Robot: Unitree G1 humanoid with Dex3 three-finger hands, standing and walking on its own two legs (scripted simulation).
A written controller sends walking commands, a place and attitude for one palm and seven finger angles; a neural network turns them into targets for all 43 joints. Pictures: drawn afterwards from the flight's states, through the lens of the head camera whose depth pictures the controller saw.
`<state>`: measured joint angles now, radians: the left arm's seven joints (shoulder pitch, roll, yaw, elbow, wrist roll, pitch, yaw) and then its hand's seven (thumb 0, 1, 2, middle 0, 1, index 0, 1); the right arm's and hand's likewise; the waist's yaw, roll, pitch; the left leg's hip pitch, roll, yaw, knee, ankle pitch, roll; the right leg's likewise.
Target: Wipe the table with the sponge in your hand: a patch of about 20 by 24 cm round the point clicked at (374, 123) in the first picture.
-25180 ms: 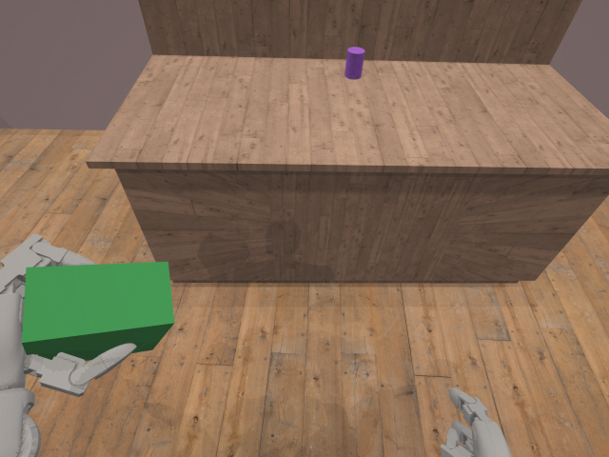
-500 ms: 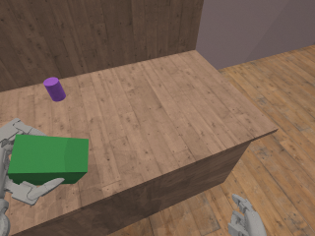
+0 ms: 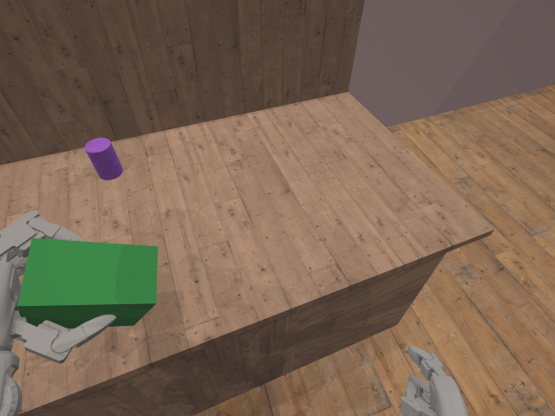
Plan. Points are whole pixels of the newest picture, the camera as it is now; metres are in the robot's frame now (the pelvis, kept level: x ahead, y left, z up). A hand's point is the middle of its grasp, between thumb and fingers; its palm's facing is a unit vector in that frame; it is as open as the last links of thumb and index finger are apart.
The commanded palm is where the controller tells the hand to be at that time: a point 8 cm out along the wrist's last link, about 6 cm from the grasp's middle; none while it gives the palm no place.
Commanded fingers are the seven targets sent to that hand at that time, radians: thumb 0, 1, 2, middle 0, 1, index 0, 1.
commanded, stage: shuffle to correct the standing spot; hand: left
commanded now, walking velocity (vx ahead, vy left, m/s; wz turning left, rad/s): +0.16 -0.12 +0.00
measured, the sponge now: (109, 288) +0.23 +0.20 +0.13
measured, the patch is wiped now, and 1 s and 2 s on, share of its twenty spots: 0.00 0.00 0.00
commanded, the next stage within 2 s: come to a stop and stand still in 0.22 s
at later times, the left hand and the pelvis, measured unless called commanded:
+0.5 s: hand (25, 244) +0.25 +0.28 +0.19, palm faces +0.46 -0.80 -0.39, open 10.3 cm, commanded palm +0.16 +0.28 +0.18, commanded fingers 0.00 0.10 1.30 -1.20 -1.60 -1.20 -1.60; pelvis -0.01 +0.00 +0.00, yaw -2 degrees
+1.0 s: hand (4, 277) +0.23 +0.31 +0.16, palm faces +0.35 -0.87 -0.36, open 10.3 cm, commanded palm +0.17 +0.34 +0.18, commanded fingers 0.00 0.10 1.30 -1.20 -1.60 -1.20 -1.60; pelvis +0.01 +0.07 +0.00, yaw -1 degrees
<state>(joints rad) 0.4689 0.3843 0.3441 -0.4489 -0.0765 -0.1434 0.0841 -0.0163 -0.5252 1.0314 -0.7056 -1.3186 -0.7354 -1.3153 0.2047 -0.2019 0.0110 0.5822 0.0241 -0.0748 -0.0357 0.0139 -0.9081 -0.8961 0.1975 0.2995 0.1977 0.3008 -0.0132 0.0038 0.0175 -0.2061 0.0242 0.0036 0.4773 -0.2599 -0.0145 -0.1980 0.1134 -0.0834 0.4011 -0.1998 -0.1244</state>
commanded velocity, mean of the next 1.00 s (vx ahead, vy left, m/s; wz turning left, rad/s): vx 0.05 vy -0.04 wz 0.00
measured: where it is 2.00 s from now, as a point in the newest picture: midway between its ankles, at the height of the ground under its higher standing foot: outside the picture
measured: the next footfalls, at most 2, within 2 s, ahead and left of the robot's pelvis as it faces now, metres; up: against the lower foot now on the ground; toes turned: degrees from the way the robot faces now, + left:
none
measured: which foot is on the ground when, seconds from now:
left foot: down 0.00-1.00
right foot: down 0.00-1.00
